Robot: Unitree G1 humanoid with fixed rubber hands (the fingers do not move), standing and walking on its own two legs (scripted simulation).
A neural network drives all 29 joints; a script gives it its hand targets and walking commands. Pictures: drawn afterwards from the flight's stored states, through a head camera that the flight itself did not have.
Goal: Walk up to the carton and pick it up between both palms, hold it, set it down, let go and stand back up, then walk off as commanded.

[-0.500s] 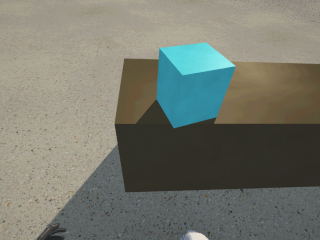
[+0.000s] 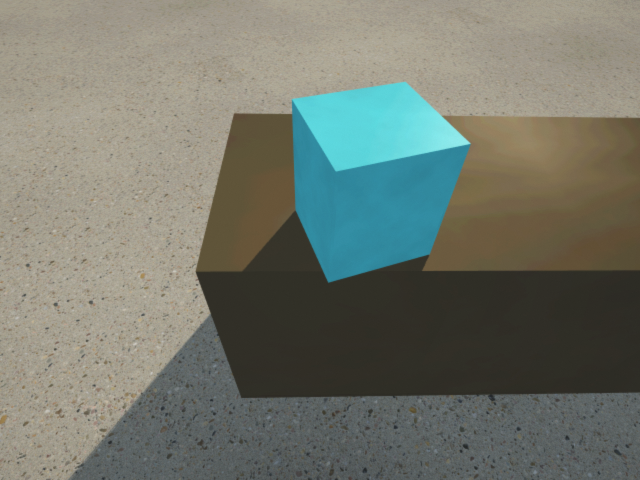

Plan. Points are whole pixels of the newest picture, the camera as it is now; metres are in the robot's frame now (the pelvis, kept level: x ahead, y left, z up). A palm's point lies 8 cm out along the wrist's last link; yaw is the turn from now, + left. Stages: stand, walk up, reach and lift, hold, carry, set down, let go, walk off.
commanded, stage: walk up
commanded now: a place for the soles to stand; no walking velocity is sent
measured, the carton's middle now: (366, 183) +0.61 -0.06 +0.03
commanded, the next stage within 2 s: none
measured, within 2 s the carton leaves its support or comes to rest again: neither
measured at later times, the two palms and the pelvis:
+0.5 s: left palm (146, 473) +0.17 +0.24 -0.09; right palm out of the picture +0.21 -0.42 -0.08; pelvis +0.11 -0.08 +0.00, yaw +1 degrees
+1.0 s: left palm (177, 402) +0.26 +0.22 -0.10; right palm (618, 403) +0.27 -0.42 -0.10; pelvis +0.17 -0.09 -0.01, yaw +0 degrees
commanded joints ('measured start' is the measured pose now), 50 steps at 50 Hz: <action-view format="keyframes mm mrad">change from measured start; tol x32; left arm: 1 -152 245 81 -86 50 -32 9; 12 238 338 154 92 49 -61 18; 50 -153 193 42 35 -7 -43 74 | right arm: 1 198 -364 -111 -5 30 -17 -42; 50 -53 -285 -47 0 11 28 -21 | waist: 1 -83 63 -55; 10 79 190 -102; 13 153 -328 -8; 31 -67 295 -203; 43 37 -147 6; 50 -30 122 -168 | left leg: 1 524 419 -666 -408 -299 312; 9 103 274 -253 -273 -156 211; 13 -574 -86 -45 576 -265 42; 26 -227 27 -23 109 -135 10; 29 299 -98 36 -173 116 63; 31 512 334 -634 -345 240 232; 38 116 257 -333 -243 321 238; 43 -273 -25 -46 204 -277 29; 50 226 150 -325 -141 183 133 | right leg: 1 -550 -72 128 225 -80 33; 8 -229 -77 52 -15 -2 35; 11 392 -2 44 -237 0 6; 14 230 -358 903 -809 -573 -92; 29 20 -151 132 -119 673 -117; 33 -284 -18 96 292 -165 44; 41 275 17 26 -258 47 -1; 43 72 -302 671 -629 -338 -110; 50 -47 -48 127 -124 282 4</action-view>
